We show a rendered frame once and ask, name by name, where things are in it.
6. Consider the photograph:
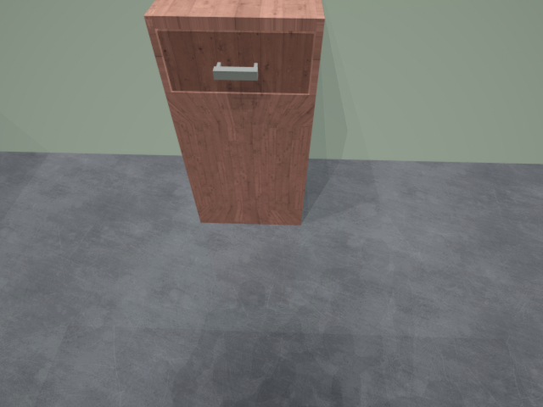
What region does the drawer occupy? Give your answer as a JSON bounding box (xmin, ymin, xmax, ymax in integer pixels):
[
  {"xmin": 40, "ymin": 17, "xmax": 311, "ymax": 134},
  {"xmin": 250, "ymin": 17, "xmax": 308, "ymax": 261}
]
[{"xmin": 157, "ymin": 29, "xmax": 314, "ymax": 93}]

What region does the cabinet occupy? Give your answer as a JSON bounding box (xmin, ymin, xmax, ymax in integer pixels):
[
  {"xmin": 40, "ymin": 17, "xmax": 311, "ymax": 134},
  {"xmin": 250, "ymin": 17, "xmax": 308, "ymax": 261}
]
[{"xmin": 144, "ymin": 0, "xmax": 325, "ymax": 226}]

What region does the handle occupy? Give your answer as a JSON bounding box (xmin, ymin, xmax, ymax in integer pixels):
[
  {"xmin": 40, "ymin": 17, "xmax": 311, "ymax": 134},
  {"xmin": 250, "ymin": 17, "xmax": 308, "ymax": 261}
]
[{"xmin": 213, "ymin": 62, "xmax": 258, "ymax": 81}]

